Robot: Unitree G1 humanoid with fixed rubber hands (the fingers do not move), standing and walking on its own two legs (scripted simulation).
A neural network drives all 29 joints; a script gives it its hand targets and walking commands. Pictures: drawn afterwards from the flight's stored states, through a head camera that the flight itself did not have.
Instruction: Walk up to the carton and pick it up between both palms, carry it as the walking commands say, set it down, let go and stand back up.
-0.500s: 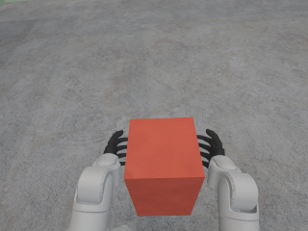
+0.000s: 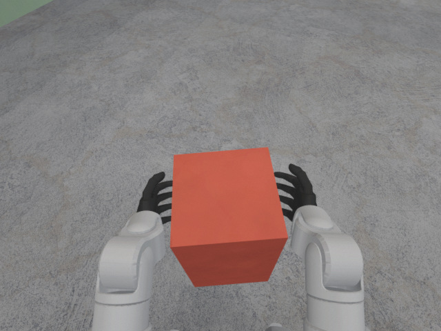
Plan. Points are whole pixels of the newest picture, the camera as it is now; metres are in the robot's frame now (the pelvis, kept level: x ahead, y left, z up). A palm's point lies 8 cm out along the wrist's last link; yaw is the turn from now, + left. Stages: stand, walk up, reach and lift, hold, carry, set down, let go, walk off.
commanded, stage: carry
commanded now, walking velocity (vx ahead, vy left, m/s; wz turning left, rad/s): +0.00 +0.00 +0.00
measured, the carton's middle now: (226, 226) +0.31 +0.02 +0.01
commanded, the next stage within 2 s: none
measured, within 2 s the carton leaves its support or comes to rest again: neither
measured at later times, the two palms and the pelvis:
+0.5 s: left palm (160, 308) +0.15 +0.10 +0.08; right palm (342, 270) +0.21 -0.14 +0.11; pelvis -0.08 -0.08 +0.01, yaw +8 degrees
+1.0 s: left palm (223, 329) +0.13 +0.02 +0.09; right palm (420, 317) +0.17 -0.23 +0.10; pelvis -0.12 -0.13 +0.00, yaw +8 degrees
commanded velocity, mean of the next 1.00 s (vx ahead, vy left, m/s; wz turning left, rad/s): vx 0.00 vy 0.00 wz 0.00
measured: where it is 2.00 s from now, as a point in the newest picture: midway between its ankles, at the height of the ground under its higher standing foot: outside the picture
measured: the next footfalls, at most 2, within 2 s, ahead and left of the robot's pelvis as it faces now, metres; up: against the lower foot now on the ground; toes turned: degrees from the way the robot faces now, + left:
right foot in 0.08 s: +0.07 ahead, -0.19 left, +0.00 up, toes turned +0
left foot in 0.36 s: -0.02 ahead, +0.03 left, +0.00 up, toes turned +13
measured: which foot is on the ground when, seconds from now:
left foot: down 0.00-0.08, up 0.10-0.34, down 0.36-1.00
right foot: up 0.00-0.06, down 0.08-0.40, up 0.42-0.56, down 0.58-1.00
